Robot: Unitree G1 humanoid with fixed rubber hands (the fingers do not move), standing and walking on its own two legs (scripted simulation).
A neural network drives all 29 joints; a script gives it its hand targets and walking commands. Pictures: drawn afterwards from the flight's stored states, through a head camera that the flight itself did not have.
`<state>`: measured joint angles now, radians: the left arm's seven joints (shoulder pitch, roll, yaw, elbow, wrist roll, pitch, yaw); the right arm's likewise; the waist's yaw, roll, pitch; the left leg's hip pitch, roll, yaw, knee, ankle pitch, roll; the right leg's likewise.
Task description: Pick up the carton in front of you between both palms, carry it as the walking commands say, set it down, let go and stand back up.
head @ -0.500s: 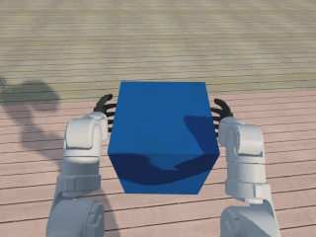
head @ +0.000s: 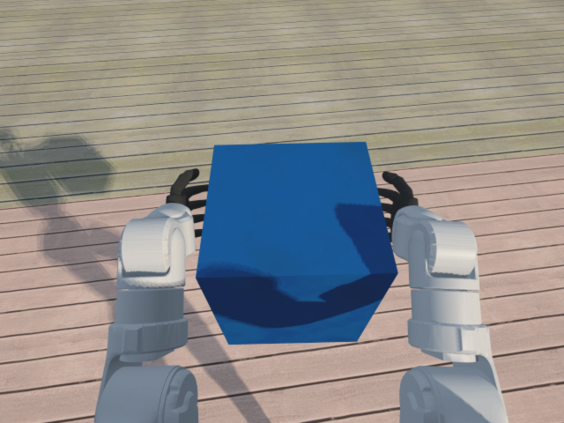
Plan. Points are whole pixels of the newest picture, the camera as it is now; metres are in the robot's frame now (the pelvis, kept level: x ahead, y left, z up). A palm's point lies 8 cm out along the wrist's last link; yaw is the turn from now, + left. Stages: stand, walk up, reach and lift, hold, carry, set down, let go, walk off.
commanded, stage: carry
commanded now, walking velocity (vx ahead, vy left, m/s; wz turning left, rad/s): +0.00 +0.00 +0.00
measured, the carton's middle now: (291, 251) +0.36 -0.01 +0.04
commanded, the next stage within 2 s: none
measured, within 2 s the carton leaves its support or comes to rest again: neither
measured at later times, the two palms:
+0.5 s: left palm (156, 199) +0.40 +0.18 +0.12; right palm (370, 197) +0.40 -0.12 +0.12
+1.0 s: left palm (134, 209) +0.36 +0.19 +0.14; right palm (365, 207) +0.36 -0.11 +0.14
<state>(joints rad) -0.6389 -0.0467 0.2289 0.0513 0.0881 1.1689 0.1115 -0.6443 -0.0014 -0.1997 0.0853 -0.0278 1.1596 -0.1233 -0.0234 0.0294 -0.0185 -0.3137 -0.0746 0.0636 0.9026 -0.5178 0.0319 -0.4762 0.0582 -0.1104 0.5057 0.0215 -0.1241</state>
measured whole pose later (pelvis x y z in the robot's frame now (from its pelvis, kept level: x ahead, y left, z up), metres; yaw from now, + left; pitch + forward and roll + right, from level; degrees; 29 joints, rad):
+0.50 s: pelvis +0.05 +0.02 +0.01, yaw +0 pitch +4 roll +0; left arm -0.63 -0.01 0.21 0.15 0.06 1.18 0.10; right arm -0.62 0.03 -0.20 0.14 -0.07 1.18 -0.13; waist 0.00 -0.01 -0.07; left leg -0.29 -0.03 0.03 0.64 -0.30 0.03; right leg -0.40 0.02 -0.09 0.54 -0.09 -0.08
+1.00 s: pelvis +0.03 +0.04 +0.01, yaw +0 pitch +2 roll +0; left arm -0.66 0.01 0.20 0.28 0.07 1.21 0.10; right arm -0.65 0.00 -0.19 0.27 -0.06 1.22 -0.12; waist 0.00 -0.01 -0.13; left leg -0.27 -0.06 0.06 0.61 -0.25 0.06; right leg -0.38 -0.02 -0.07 0.50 -0.04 -0.05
